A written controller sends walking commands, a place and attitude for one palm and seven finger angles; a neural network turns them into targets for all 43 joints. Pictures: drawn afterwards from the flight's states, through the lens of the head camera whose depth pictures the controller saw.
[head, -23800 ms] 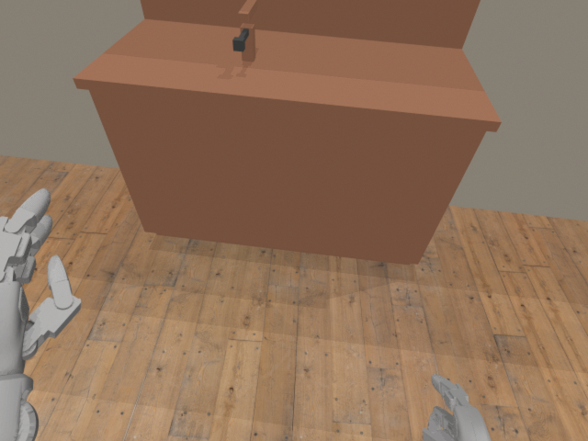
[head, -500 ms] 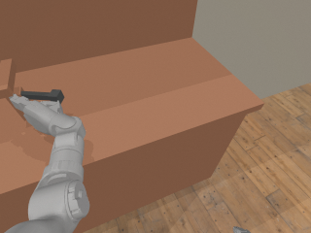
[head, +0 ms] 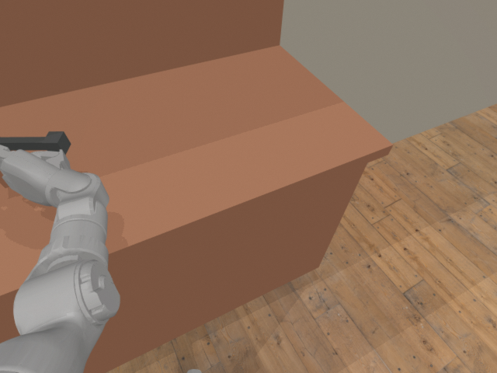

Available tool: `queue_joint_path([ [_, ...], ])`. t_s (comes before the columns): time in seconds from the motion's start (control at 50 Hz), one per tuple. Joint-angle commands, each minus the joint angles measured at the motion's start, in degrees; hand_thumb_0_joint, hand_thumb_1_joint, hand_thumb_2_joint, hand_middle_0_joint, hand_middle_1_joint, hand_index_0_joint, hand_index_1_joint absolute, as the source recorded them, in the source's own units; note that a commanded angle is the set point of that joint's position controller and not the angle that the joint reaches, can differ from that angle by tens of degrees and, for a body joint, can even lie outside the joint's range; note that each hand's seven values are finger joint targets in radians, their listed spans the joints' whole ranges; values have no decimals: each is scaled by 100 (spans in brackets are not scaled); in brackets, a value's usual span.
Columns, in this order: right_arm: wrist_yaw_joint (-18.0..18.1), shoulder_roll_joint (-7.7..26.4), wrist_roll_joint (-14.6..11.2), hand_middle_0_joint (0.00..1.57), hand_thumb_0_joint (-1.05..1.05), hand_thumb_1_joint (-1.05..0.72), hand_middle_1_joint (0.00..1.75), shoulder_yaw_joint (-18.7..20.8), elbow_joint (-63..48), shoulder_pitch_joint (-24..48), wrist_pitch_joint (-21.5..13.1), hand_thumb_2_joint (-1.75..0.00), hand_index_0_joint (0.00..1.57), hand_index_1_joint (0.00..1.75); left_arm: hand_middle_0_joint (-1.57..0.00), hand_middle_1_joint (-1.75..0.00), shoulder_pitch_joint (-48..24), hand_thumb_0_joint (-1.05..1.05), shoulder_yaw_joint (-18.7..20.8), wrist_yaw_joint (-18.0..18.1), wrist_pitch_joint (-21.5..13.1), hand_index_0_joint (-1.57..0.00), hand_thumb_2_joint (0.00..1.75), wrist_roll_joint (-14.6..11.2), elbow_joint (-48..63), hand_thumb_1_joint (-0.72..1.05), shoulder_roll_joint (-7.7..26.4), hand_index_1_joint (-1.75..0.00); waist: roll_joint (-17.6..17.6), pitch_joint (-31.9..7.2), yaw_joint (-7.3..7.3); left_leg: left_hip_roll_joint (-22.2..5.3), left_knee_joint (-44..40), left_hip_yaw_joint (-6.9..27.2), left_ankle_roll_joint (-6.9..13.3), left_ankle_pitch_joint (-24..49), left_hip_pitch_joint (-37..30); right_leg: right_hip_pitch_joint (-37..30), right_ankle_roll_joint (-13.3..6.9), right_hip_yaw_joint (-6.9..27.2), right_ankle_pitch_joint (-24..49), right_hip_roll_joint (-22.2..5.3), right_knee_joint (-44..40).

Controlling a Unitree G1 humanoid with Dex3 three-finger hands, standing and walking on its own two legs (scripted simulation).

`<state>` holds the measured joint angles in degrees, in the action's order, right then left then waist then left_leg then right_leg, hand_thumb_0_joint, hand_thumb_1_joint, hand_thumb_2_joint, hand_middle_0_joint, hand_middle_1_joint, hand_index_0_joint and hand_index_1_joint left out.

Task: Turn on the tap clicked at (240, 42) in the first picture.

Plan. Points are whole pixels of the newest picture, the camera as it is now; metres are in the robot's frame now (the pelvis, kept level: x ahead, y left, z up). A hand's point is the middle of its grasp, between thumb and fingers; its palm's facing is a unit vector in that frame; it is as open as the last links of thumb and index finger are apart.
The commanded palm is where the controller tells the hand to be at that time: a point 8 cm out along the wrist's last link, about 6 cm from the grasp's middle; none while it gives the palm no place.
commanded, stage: lift the hand up off the lever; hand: left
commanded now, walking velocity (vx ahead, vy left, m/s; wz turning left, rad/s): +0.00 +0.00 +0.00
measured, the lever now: (57, 143) +0.47 +0.30 +0.13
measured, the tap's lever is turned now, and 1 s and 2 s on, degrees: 66 68 68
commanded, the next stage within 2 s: none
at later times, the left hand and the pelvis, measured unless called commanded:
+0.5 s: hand (60, 154) +0.45 +0.29 +0.12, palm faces +0.89 -0.45 -0.08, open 8.3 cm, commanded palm +0.42 +0.31 +0.14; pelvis -0.01 -0.01 +0.00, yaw +0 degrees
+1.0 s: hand (60, 150) +0.46 +0.29 +0.13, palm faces +0.89 -0.44 -0.08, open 8.4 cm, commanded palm +0.42 +0.31 +0.16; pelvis +0.01 -0.01 +0.00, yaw -1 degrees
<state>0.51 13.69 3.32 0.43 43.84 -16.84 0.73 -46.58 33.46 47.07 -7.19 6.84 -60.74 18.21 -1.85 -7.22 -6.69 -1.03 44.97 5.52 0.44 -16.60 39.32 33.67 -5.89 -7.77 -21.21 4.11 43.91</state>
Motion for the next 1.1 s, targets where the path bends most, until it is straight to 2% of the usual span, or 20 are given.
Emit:
queue_joint_path([
  [0.0, 41, 834, 26, 20, 0, -90, 30, 221, -531, -134, -240, -90, 20, 30, -15, -15, -3203, 0, -264, -295, -501, -15, 90, 292, 1377, 90, 2321, -15, -72, -1642, -109, 213, -230, -193, 308, -112, -372, -900, 778, 1078, 786, -555, -1119],
  [0.06, 24, 839, 33, 20, 0, -90, 30, 210, -543, -124, -292, -90, 20, 30, -15, -15, -3246, 0, -305, -303, -500, -15, 90, 285, 1342, 90, 2294, -15, -117, -1660, -134, 210, -186, -210, 304, -186, -319, -848, 798, 1162, 581, -554, -1168],
  [0.16, 24, 836, 26, 20, 0, -90, 30, 196, -539, -163, -337, -90, 20, 30, -15, -15, -3495, 0, -230, -345, -541, -15, 90, 291, 1595, 90, 2549, -15, -293, -1914, -120, 187, -132, -187, 285, -141, -301, -1057, 825, 1319, 766, -623, -1164],
  [0.18, 18, 843, 26, 20, 0, -90, 30, 207, -513, -185, -323, -90, 20, 30, -15, -15, -3379, 0, -114, -354, -514, -15, 90, 307, 1478, 90, 2648, -15, -385, -1828, -94, 179, -149, -176, 284, -122, -320, -1014, 799, 1264, 809, -604, -1155],
  [0.24, 22, 855, 18, 20, 0, -90, 30, 170, -525, -136, -372, -90, 20, 30, -15, -15, -3450, 0, -303, -399, -432, -15, 90, 312, 1388, 90, 2552, -15, -284, -1627, -160, 173, -149, -196, 291, -243, -226, -888, 824, 1338, 413, -608, -1249],
  [0.26, 36, 870, 17, 20, 0, -90, 30, 168, -512, -158, -371, -90, 20, 30, -15, -15, -3431, 0, -212, -398, -401, -15, 90, 329, 1335, 90, 2711, -15, -197, -1627, -152, 162, -147, -192, 292, -257, -172, -941, 834, 1367, 384, -627, -1273],
  [0.28, 46, 880, 14, 20, 0, -90, 30, 178, -510, -140, -361, -90, 20, 30, -15, -15, -3596, 0, -158, -398, -432, -15, 90, 337, 1516, 90, 2824, -15, -430, -1721, -131, 163, -156, -187, 287, -213, -259, -960, 805, 1374, 456, -630, -1257],
  [0.36, 29, 846, 20, 20, 0, -90, 30, 174, -510, -205, -436, -90, 20, 30, -15, -15, -3626, 0, -157, -380, -490, -15, 90, 315, 1712, 90, 2781, -15, -365, -1979, -117, 159, -169, -161, 282, -119, -364, -1112, 827, 1357, 756, -614, -1173],
  [0.4, 16, 833, 20, 20, 0, -90, 30, 168, -484, -211, -454, -90, 20, 30, -15, -15, -3519, 0, -224, -396, -456, -15, 90, 334, 1598, 90, 2647, -15, -376, -1830, -132, 166, -208, -171, 290, -83, -410, -1041, 818, 1291, 872, -589, -1159],
  [0.44, 25, 863, 20, 20, 0, -90, 30, 159, -484, -185, -469, -90, 20, 30, -15, -15, -3486, 0, -183, -412, -378, -15, 90, 357, 1516, 90, 2770, -15, -266, -1729, -136, 155, -180, -185, 286, -138, -288, -1057, 850, 1376, 764, -636, -1221],
  [0.52, 34, 844, 7, 20, 0, -90, 30, 165, -486, -193, -490, -90, 20, 30, -15, -15, -3699, 0, -169, -419, -379, -15, 90, 369, 1797, 90, 2846, -15, -443, -1901, -118, 143, -249, -180, 284, -11, -507, -1148, 824, 1316, 1004, -617, -1180],
  [0.62, 56, 845, -4, 20, 0, -90, 30, 149, -492, -143, -515, -90, 20, 30, -15, -15, -3549, 0, -155, -459, -294, -15, 90, 363, 1723, 90, 2885, -15, -283, -1718, -100, 156, -255, -207, 276, -70, -349, -1233, 874, 1423, 973, -680, -1255],
  [0.72, 80, 829, -13, 20, 0, -90, 30, 143, -463, -138, -569, -90, 20, 30, -15, -15, -3811, 0, -314, -475, -294, -15, 90, 377, 1921, 90, 2771, -15, -466, -1752, -138, 142, -364, -203, 287, 16, -659, -1131, 809, 1274, 996, -593, -1226],
  [0.78, 76, 829, 5, 20, 0, -90, 30, 166, -480, -157, -586, -90, 20, 30, -15, -15, -3695, 0, -113, -443, -328, -15, 90, 366, 2132, 90, 2912, -15, -423, -2032, -59, 166, -354, -196, 286, 139, -733, -1365, 828, 1280, 1376, -623, -1182],
  [0.86, 71, 825, 6, 20, 0, -90, 30, 154, -473, -134, -629, -90, 20, 30, -15, -15, -3672, 0, -170, -465, -241, -15, 90, 404, 2106, 90, 2866, -15, -345, -1945, -60, 162, -390, -214, 277, 181, -724, -1429, 850, 1293, 1514, -643, -1192],
  [0.88, 73, 816, 4, 20, 0, -90, 30, 165, -483, -114, -615, -90, 20, 30, -15, -15, -3682, 0, -170, -478, -238, -15, 90, 418, 2217, 90, 2854, -15, -519, -1967, -38, 166, -403, -223, 274, 232, -801, -1429, 823, 1264, 1582, -641, -1182],
  [0.94, 81, 815, -5, 20, 0, -90, 30, 154, -473, -109, -652, -90, 20, 30, -15, -15, -3658, 0, -148, -483, -176, -15, 90, 403, 2204, 90, 2894, -15, -302, -1871, -48, 158, -435, -219, 281, 187, -765, -1457, 851, 1276, 1498, -640, -1234],
  [1.0, 83, 794, -4, 20, 0, -90, 30, 162, -477, -83, -677, -90, 20, 30, -15, -15, -3779, 0, -210, -499, -201, -15, 90, 419, 2479, 90, 2835, -15, -609, -2026, -19, 166, -474, -225, 273, 309, -1013, -1450, 805, 1228, 1631, -614, -1194],
  [1.04, 88, 798, -4, 20, 0, -90, 30, 158, -478, -67, -699, -90, 20, 30, -15, -15, -3638, 0, -168, -493, -154, -15, 90, 391, 2403, 90, 2849, -15, -419, -1936, -15, 168, -476, -224, 272, 253, -894, -1516, 840, 1272, 1603, -637, -1242],
  [1.08, 86, 784, -4, 20, 0, -90, 30, 165, -471, -39, -707, -90, 20, 30, -15, -15, -3818, 0, -248, -512, -166, -15, 90, 405, 2649, 90, 2771, -15, -651, -1991, -1, 164, -507, -226, 260, 358, -1056, -1522, 798, 1229, 1723, -636, -1221],
])
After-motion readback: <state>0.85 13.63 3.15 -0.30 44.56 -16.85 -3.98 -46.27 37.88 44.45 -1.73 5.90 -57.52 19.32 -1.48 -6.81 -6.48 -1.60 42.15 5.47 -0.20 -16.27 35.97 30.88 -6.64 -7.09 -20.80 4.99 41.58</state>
